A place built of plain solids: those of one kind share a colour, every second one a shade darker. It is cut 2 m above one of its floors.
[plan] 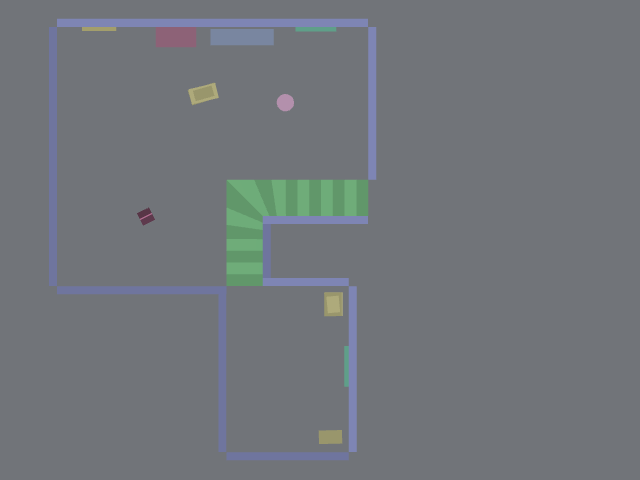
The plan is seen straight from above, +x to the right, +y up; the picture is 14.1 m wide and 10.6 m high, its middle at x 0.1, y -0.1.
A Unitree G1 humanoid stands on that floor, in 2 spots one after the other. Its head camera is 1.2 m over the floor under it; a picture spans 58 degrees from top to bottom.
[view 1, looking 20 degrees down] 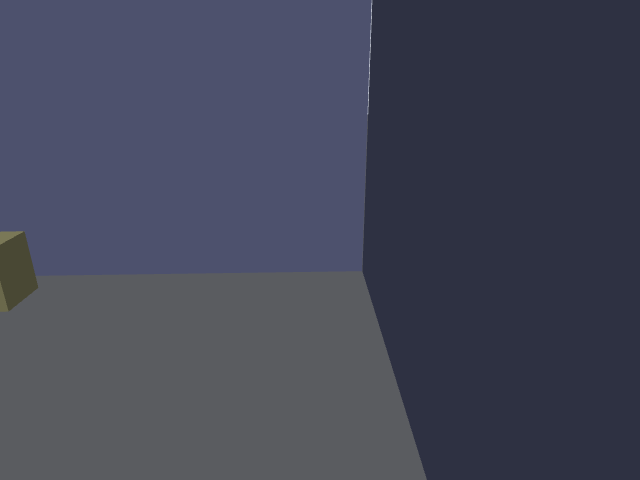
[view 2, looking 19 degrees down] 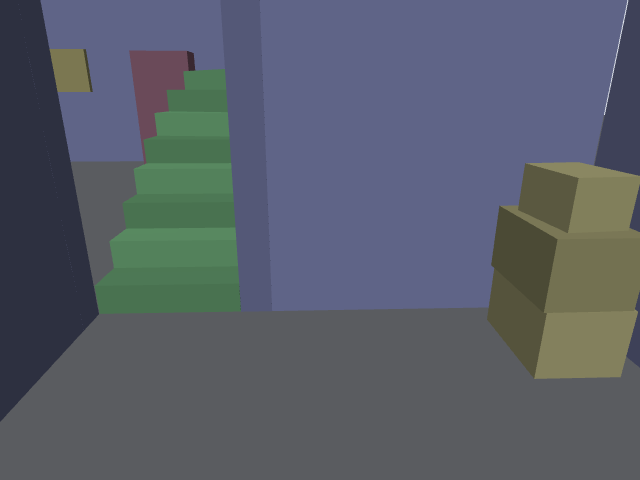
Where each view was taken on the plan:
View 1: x -1.59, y -2.12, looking -92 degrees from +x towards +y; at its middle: wall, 2.84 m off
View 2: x -0.79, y -3.35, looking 88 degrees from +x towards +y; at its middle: wall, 2.37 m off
